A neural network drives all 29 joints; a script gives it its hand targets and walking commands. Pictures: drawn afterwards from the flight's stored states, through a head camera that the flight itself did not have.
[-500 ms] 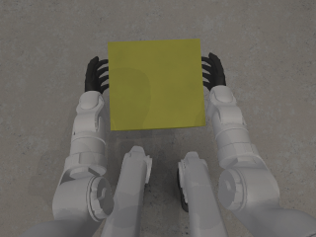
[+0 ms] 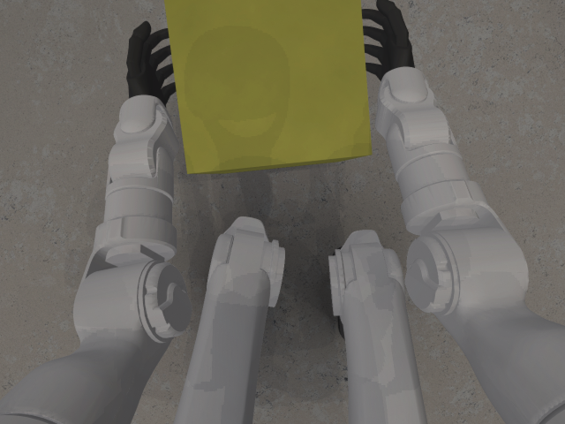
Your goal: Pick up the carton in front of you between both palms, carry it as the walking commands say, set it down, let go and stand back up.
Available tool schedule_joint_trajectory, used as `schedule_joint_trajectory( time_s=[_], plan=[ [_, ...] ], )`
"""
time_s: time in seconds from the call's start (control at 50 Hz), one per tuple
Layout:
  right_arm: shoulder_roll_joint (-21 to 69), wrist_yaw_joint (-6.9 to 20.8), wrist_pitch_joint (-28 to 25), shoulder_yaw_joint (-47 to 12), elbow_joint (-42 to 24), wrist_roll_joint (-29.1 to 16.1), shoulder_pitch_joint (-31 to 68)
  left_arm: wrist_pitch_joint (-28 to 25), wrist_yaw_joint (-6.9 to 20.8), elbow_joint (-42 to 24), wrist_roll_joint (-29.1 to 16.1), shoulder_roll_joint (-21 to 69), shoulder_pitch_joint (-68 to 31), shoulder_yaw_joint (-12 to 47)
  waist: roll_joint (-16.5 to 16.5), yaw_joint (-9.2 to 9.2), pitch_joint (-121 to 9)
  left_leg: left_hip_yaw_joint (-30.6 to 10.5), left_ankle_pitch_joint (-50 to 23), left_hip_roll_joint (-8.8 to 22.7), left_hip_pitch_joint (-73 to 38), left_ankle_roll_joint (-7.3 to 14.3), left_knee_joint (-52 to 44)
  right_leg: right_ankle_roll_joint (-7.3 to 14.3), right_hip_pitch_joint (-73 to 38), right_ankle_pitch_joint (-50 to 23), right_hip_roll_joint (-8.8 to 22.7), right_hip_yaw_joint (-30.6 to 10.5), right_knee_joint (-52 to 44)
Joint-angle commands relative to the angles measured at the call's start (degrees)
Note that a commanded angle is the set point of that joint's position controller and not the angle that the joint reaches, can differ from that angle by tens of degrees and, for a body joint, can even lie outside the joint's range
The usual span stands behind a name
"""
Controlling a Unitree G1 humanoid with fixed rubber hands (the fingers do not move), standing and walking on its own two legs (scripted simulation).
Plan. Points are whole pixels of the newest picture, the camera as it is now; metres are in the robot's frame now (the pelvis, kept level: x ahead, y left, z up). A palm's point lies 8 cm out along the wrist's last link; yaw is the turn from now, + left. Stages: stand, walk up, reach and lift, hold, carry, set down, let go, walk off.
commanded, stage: set down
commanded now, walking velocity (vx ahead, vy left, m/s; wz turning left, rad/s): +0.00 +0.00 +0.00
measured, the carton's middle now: (273, 97) +0.49 +0.07 -0.22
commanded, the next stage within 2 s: none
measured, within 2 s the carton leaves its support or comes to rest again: rests again in 0.68 s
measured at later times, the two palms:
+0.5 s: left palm (167, 101) +0.47 +0.22 -0.20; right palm (381, 76) +0.53 -0.08 -0.20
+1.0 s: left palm (172, 107) +0.47 +0.22 -0.21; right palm (383, 81) +0.53 -0.09 -0.22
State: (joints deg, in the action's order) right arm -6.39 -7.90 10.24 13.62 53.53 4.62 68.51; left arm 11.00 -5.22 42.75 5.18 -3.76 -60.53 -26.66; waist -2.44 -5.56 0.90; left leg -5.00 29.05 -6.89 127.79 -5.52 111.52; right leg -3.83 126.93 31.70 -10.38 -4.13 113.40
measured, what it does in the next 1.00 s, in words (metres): lowers itself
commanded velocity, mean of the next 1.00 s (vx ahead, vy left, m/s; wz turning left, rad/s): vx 0.00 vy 0.00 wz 0.00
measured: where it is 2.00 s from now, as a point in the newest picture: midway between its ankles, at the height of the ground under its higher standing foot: (293, 303)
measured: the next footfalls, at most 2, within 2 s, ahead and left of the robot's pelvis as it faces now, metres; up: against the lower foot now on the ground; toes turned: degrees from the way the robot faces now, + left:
none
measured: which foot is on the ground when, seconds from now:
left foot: down 0.00-1.00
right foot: down 0.00-1.00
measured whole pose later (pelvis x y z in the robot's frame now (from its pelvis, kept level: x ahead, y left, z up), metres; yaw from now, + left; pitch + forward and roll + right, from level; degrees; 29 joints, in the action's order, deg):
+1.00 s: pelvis +0.00 +0.00 -0.05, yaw +1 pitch +38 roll +2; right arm -12.5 -5.4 6.0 9.7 69.2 2.7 79.4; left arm 6.6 -2.8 57.4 4.4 -8.9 -69.6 -25.0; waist -2.6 -6.1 12.8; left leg -2.7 30.9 -4.3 130.1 -4.8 122.8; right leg -2.0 130.1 33.4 -8.7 -2.2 125.5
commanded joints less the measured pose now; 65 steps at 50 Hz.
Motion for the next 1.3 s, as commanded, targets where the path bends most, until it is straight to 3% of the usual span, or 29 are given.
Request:
schedule_joint_trajectory(
  time_s=[0.0, 0.14, 0.22, 0.38, 0.72, 0.96, 1.14, 1.22, 1.28],
  plan=[
    [50.3, 9.1, -2.8, -21.2, -5.2, -4.9, 35.0, -1.5, 12.9, -3.3, -5.5, 45.2, -38.0, 26.9, -2.6, -3.96, -66.4, 10.9, -17.3, -0.8, -36.1, 1.4, -5.6, 2.0, -32.0, -12.8, -1.1, 7.4, -7.5],
    [50.7, 9.1, -3.2, -24.9, -7.4, -8.7, 40.5, -2.2, 13.2, -7.1, -9.2, 44.6, -44.5, 29.8, -3.0, -5.27, -73.1, 11.5, -21.0, -0.2, -36.8, 1.2, -1.1, 2.1, -34.3, -16.4, -0.6, 7.7, -2.5],
    [53.0, 9.8, -3.0, -25.3, -7.8, -9.3, 39.8, -1.9, 13.8, -6.3, -9.9, 45.8, -43.7, 30.6, -3.1, -5.06, -67.8, 11.0, -23.7, -0.4, -35.7, 1.4, 0.5, 2.1, -30.1, -18.2, -1.0, 7.4, -1.5],
    [49.9, 11.4, -3.8, -19.9, -0.4, -6.0, 35.0, -2.3, 14.6, 0.6, -6.9, 44.8, -39.9, 26.3, -2.1, -3.63, -55.3, 10.0, -20.2, -0.5, -29.9, 2.0, 1.0, 2.9, -21.2, -14.3, -0.9, 7.2, -0.9],
    [42.8, 12.5, -6.5, -19.0, 3.2, -7.6, 39.0, -5.8, 13.6, 4.6, -6.6, 37.1, -43.1, 23.5, -2.9, -4.68, -46.4, 8.9, -18.7, 0.2, -24.9, 3.3, 3.2, 3.3, -17.7, -13.9, -0.2, 5.5, 1.5],
    [33.5, 13.3, -6.3, -12.6, 9.9, -3.4, 36.0, -5.7, 13.9, 11.4, -2.4, 29.6, -39.6, 16.5, -2.7, -3.07, -34.6, 7.7, -10.9, 0.8, -18.1, 4.4, 2.8, 4.4, -12.8, -7.2, 0.6, 4.5, 0.6],
    [26.7, 13.1, -6.3, -10.0, 12.3, -1.6, 34.4, -6.1, 13.5, 15.0, 0.0, 23.2, -36.7, 12.0, -2.7, -2.88, -30.6, 7.5, -8.2, 1.6, -16.3, 4.5, 3.0, 4.3, -12.8, -4.8, 1.6, 3.7, 0.1],
    [14.0, 10.2, -7.4, -8.9, 12.4, -2.5, 32.2, -7.8, 10.5, 18.0, 0.4, 11.8, -31.2, 7.2, -2.3, -3.50, -31.8, 8.0, -8.3, 2.8, -18.2, 3.6, 3.3, 3.3, -15.5, -4.8, 2.8, 3.8, 0.5],
    [-14.4, 3.9, -9.3, -7.0, 11.2, -5.0, 24.3, -11.3, 3.3, 20.8, -2.0, -15.8, -20.3, 2.5, -1.6, -3.81, -33.0, 8.0, -8.8, 4.8, -21.0, 3.0, 2.9, 1.8, -18.6, -4.8, 5.1, 3.7, 0.2]
  ],
)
